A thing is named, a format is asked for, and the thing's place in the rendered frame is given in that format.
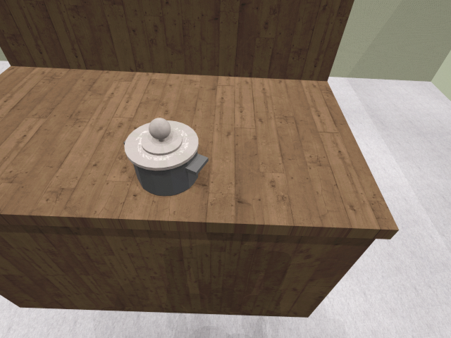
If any pot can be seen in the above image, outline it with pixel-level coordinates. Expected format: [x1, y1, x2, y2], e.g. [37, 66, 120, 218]
[123, 141, 209, 196]

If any knob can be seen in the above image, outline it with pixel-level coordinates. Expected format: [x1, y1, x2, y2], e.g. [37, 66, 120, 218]
[149, 118, 171, 139]

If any lid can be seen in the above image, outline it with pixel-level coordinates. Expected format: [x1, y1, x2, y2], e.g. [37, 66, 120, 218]
[124, 120, 199, 170]

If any table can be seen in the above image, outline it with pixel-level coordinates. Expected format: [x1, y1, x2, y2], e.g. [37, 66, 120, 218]
[0, 0, 399, 318]

